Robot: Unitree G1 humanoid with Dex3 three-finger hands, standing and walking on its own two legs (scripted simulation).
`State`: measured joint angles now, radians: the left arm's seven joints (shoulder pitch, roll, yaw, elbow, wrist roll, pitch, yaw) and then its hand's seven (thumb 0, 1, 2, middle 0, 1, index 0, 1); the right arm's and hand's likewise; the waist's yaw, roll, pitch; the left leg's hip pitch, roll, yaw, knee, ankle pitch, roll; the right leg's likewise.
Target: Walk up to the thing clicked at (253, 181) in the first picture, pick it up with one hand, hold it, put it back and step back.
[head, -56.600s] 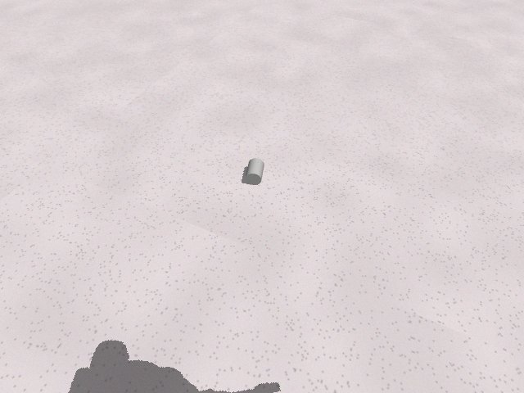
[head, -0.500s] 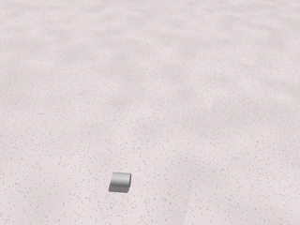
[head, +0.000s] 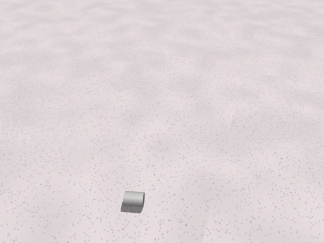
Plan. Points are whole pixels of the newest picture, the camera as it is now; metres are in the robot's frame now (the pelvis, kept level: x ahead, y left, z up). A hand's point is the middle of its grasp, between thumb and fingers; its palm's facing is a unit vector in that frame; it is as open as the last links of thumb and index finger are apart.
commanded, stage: stand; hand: left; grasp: from above
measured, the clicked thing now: (134, 198) +0.53 +0.18 -0.74
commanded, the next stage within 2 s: step back in 1.64 s
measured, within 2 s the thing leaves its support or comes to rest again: neither
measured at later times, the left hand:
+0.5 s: hand out of the picture +0.07 +0.23 -0.16, palm faces +0.02 -0.94 -0.33, open 7.4 cm
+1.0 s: hand out of the picture +0.08 +0.23 -0.15, palm faces +0.02 -0.94 -0.34, open 7.4 cm
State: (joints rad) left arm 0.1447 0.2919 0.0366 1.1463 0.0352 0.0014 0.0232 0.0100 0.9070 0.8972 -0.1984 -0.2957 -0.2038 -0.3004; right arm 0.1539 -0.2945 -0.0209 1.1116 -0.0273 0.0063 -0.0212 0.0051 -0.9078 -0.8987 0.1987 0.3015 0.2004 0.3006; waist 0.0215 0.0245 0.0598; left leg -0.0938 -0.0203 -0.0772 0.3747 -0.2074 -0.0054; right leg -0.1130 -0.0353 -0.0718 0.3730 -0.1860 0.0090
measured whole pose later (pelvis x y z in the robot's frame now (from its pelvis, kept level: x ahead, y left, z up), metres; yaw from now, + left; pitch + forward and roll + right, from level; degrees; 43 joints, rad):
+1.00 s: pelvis +0.01 -0.02 +0.00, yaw +0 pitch -3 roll +0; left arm 0.09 0.32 0.03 1.17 0.02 -0.01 0.00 0.01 0.91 0.90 -0.20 -0.30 -0.20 -0.30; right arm 0.12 -0.33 0.00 1.14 -0.02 0.00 -0.01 0.00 -0.91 -0.90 0.20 0.30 0.20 0.30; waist 0.01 0.02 0.05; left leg -0.08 0.01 -0.08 0.32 -0.20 -0.03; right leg -0.11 -0.01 -0.08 0.33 -0.18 -0.01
